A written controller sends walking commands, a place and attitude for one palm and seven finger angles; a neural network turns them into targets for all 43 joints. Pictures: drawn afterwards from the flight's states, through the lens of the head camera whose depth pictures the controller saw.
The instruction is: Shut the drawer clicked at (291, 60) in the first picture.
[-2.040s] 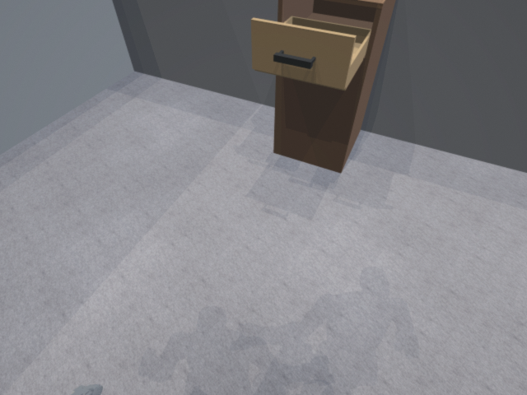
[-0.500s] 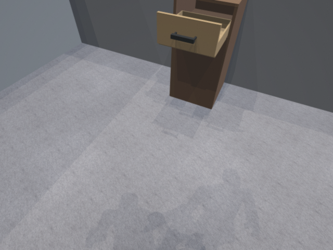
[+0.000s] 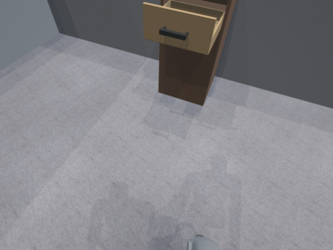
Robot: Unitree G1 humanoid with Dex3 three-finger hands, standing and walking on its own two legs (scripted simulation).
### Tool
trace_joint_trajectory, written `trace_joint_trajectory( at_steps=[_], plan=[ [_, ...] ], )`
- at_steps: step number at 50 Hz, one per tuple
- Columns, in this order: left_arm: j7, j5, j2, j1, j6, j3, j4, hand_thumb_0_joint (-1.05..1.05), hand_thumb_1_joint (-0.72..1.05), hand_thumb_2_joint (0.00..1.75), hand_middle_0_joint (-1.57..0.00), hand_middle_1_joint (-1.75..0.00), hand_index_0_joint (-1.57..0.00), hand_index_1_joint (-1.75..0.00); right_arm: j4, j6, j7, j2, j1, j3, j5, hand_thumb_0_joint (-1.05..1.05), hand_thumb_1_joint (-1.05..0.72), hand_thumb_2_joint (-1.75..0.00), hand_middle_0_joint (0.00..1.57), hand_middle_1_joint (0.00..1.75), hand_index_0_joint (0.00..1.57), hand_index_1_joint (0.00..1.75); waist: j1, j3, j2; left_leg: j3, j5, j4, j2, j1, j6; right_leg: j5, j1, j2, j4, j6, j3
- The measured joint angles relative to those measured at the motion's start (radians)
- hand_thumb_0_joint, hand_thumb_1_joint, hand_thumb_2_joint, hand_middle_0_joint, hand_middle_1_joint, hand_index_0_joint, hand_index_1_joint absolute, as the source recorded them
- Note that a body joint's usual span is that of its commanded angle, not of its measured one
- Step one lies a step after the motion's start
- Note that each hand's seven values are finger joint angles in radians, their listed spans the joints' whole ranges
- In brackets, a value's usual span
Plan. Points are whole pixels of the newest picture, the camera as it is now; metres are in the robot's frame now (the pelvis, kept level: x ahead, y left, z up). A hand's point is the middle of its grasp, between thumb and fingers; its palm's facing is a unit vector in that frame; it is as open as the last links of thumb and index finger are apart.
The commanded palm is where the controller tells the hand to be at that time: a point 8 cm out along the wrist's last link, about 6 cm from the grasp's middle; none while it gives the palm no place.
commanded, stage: walk to a spot facing it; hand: left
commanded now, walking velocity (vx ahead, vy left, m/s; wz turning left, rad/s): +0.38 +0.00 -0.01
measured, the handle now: (174, 32) +1.07 -0.01 -0.02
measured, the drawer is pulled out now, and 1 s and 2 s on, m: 0.30 0.30 0.30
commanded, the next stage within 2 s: turn to face it in 0.78 s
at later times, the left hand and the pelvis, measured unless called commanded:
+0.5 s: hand (111, 235) +0.19 +0.16 -0.18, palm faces +0.13 -0.98 -0.16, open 7.3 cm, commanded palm none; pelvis +0.20 -0.02 +0.00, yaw +4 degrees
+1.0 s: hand (127, 149) +0.47 +0.16 -0.17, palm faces -0.02 -0.97 -0.23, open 7.3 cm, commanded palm none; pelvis +0.39 -0.04 -0.01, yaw -1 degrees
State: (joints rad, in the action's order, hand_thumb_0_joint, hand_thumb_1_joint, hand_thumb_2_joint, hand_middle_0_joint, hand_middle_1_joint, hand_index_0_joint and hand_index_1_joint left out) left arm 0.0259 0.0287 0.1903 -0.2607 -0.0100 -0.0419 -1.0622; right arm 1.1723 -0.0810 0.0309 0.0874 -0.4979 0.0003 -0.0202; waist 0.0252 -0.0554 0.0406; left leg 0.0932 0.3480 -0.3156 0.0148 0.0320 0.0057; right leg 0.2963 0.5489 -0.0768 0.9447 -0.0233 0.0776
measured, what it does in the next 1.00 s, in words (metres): walks ahead: right foot, then left foot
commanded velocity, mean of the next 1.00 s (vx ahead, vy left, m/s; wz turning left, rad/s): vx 0.29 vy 0.00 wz -0.08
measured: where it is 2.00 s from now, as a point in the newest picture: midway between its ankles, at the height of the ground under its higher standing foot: (173, 209)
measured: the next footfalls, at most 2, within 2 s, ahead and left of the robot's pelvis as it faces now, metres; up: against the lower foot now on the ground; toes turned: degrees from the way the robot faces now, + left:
right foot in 0.14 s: +0.22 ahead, -0.14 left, +0.00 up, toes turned -7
left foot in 0.56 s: +0.33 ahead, +0.11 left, +0.00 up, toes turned +13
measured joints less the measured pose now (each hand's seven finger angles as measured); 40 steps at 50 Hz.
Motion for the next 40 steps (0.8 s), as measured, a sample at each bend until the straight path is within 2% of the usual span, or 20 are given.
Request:
trace_joint_trajectory(
  at_steps=[4, 6, 7, 8, 10, 11, 12, 14, 17, 20, 24, 27, 28, 30, 32, 33, 36, 40],
  plan=[
    [0.004, -0.007, 0.01, 0.083, 0.012, -0.009, 0.041, 0.01, 0.93, 0.9, -0.2, -0.3, -0.2, -0.3, 0.038, 0.008, -0.003, -0.008, -0.038, 0.006, -0.002, 0.01, -0.9, -0.89, 0.2, 0.3, 0.2, 0.3, 0.017, -0.033, -0.022, 0.006, 0.04, 0.022, 0.018, 0.071, -0.026, -0.068, -0.004, 0.002, -0.213, -0.021, 0.027],
    [0.004, -0.005, 0.013, 0.113, 0.03, -0.013, 0.063, 0.01, 0.93, 0.9, -0.2, -0.3, -0.2, -0.3, 0.053, 0.014, -0.005, -0.004, -0.052, 0.011, 0.0, 0.01, -0.9, -0.89, 0.2, 0.3, 0.2, 0.3, 0.021, -0.041, -0.036, 0.002, 0.1, -0.043, 0.039, 0.08, -0.039, -0.09, -0.051, 0.021, -0.293, -0.038, 0.043],
    [0.004, -0.002, 0.019, 0.121, 0.046, -0.014, 0.075, 0.01, 0.93, 0.9, -0.2, -0.3, -0.2, -0.3, 0.059, 0.018, -0.008, -0.005, -0.062, 0.013, 0.003, 0.01, -0.9, -0.89, 0.2, 0.3, 0.2, 0.3, 0.021, -0.04, -0.033, -0.002, 0.143, -0.137, 0.046, 0.055, -0.034, -0.1, -0.088, 0.023, -0.331, -0.05, 0.046],
    [-0.001, 0.0, 0.022, 0.13, 0.065, -0.018, 0.085, 0.01, 0.92, 0.9, -0.2, -0.3, -0.2, -0.3, 0.062, 0.025, -0.011, -0.005, -0.06, 0.015, 0.008, 0.01, -0.9, -0.89, 0.2, 0.3, 0.2, 0.3, 0.015, -0.041, -0.029, -0.009, 0.167, -0.303, 0.055, -0.007, -0.017, -0.144, -0.088, 0.019, -0.311, -0.054, 0.054],
    [-0.013, -0.007, 0.015, 0.14, 0.083, -0.022, 0.093, 0.0, 0.92, 0.9, -0.2, -0.3, -0.2, -0.3, 0.055, 0.045, -0.017, 0.009, -0.018, 0.023, 0.015, 0.01, -0.9, -0.89, 0.2, 0.3, 0.2, 0.3, 0.012, -0.052, -0.04, -0.063, 0.157, -0.682, 0.058, -0.169, 0.02, -0.094, -0.101, 0.023, -0.248, -0.048, 0.074],
    [-0.018, -0.008, 0.01, 0.136, 0.084, -0.02, 0.092, 0.0, 0.92, 0.9, -0.2, -0.3, -0.2, -0.3, 0.045, 0.052, -0.02, 0.02, 0.011, 0.03, 0.014, 0.01, -0.9, -0.89, 0.2, 0.3, 0.2, 0.3, 0.011, -0.05, -0.045, -0.073, 0.123, -0.816, 0.06, -0.248, 0.03, -0.07, -0.121, 0.028, -0.251, -0.045, 0.082],
    [-0.024, -0.007, 0.005, 0.127, 0.083, -0.018, 0.087, 0.0, 0.92, 0.9, -0.2, -0.3, -0.2, -0.3, 0.03, 0.057, -0.021, 0.032, 0.044, 0.037, 0.01, 0.01, -0.91, -0.89, 0.2, 0.3, 0.2, 0.3, 0.011, -0.044, -0.046, -0.074, 0.087, -0.901, 0.065, -0.32, 0.035, -0.057, -0.144, 0.033, -0.268, -0.042, 0.087],
    [-0.034, -0.002, -0.009, 0.1, 0.077, -0.013, 0.067, 0.0, 0.91, 0.9, -0.2, -0.3, -0.2, -0.3, -0.013, 0.061, -0.022, 0.055, 0.11, 0.049, 0.001, 0.01, -0.91, -0.89, 0.2, 0.3, 0.2, 0.3, 0.014, -0.024, -0.048, -0.064, 0.031, -0.949, 0.082, -0.44, 0.032, -0.061, -0.192, 0.041, -0.321, -0.034, 0.095],
    [-0.048, 0.002, -0.018, 0.047, 0.069, -0.019, 0.033, 0.0, 0.93, 0.9, -0.2, -0.3, -0.2, -0.3, -0.087, 0.061, -0.025, 0.076, 0.195, 0.062, -0.004, 0.01, -0.91, -0.89, 0.19, 0.3, 0.2, 0.3, 0.016, 0.017, -0.047, -0.044, -0.031, -0.854, 0.109, -0.552, 0.012, -0.068, -0.258, 0.054, -0.402, -0.032, 0.103],
    [-0.04, 0.006, -0.01, -0.002, 0.064, -0.015, 0.006, 0.0, 0.94, 0.9, -0.2, -0.3, -0.2, -0.3, -0.145, 0.058, -0.036, 0.082, 0.262, 0.069, -0.005, 0.01, -0.91, -0.89, 0.19, 0.29, 0.2, 0.3, 0.005, 0.047, -0.04, -0.021, -0.086, -0.679, 0.122, -0.581, -0.003, -0.065, -0.32, 0.061, -0.466, -0.025, 0.108],
    [-0.028, 0.009, -0.001, -0.055, 0.062, -0.012, -0.009, 0.0, 0.93, 0.9, -0.2, -0.3, -0.2, -0.3, -0.189, 0.049, -0.052, 0.082, 0.315, 0.067, -0.003, 0.01, -0.91, -0.89, 0.19, 0.29, 0.19, 0.29, -0.03, 0.06, -0.026, 0.0, -0.097, -0.468, 0.111, -0.528, -0.003, -0.029, -0.389, 0.058, -0.493, -0.005, 0.118],
    [-0.024, 0.006, 0.003, -0.098, 0.055, -0.014, -0.015, 0.0, 0.92, 0.9, -0.2, -0.3, -0.2, -0.3, -0.208, 0.033, -0.056, 0.084, 0.326, 0.059, -0.004, 0.0, -0.91, -0.89, 0.19, 0.29, 0.19, 0.3, -0.05, 0.062, -0.02, 0.024, -0.087, -0.317, 0.087, -0.425, 0.002, 0.038, -0.42, 0.043, -0.448, 0.019, 0.126],
    [-0.022, 0.003, 0.003, -0.113, 0.051, -0.014, -0.015, 0.0, 0.92, 0.9, -0.2, -0.3, -0.2, -0.3, -0.214, 0.023, -0.055, 0.086, 0.326, 0.055, -0.006, 0.0, -0.91, -0.89, 0.19, 0.3, 0.2, 0.3, -0.051, 0.063, -0.02, 0.024, -0.103, -0.281, 0.077, -0.401, 0.014, 0.077, -0.407, 0.033, -0.394, 0.015, 0.124],
    [-0.018, 0.001, 0.008, -0.115, 0.033, -0.016, -0.024, 0.0, 0.91, 0.9, -0.2, -0.3, -0.2, -0.3, -0.216, 0.009, -0.045, 0.075, 0.326, 0.048, -0.01, 0.0, -0.91, -0.89, 0.19, 0.3, 0.2, 0.3, -0.049, 0.047, -0.001, 0.037, -0.103, -0.32, 0.055, -0.399, 0.037, 0.162, -0.322, 0.02, -0.152, 0.006, 0.064],
    [-0.015, 0.003, 0.012, -0.105, 0.024, -0.019, -0.031, 0.0, 0.91, 0.9, -0.2, -0.3, -0.2, -0.3, -0.208, 0.005, -0.034, 0.06, 0.304, 0.036, -0.009, 0.0, -0.91, -0.89, 0.19, 0.3, 0.2, 0.3, -0.048, 0.039, 0.008, 0.049, -0.087, -0.296, 0.037, -0.364, 0.045, 0.134, -0.213, 0.02, 0.086, -0.001, 0.014],
    [-0.012, 0.005, 0.013, -0.097, 0.024, -0.021, -0.032, 0.0, 0.91, 0.9, -0.2, -0.3, -0.2, -0.3, -0.198, 0.005, -0.029, 0.051, 0.288, 0.032, -0.008, 0.0, -0.91, -0.89, 0.19, 0.3, 0.2, 0.3, -0.048, 0.037, 0.012, 0.054, -0.09, -0.263, 0.028, -0.337, 0.043, 0.095, -0.166, 0.015, 0.157, 0.0, 0.001],
    [-0.009, 0.006, 0.009, -0.075, 0.026, -0.023, -0.02, 0.01, 0.91, 0.9, -0.2, -0.3, -0.2, -0.3, -0.166, -0.005, -0.004, 0.056, 0.241, 0.045, 0.002, -0.01, -0.95, -0.89, 0.2, 0.3, 0.2, 0.3, -0.05, 0.037, 0.014, 0.073, -0.116, -0.149, 0.007, -0.252, 0.04, 0.003, -0.057, -0.008, 0.213, 0.014, -0.023],
    [-0.009, 0.005, 0.0, -0.036, 0.018, -0.021, 0.0, 0.0, 0.91, 0.9, -0.19, -0.3, -0.2, -0.3, -0.114, -0.003, -0.005, 0.063, 0.177, 0.037, 0.003, -0.01, -0.95, -0.89, 0.2, 0.3, 0.2, 0.3, -0.048, 0.033, 0.007, 0.093, -0.125, -0.039, -0.001, -0.151, 0.033, -0.056, 0.019, -0.032, 0.123, 0.032, -0.023]
  ],
)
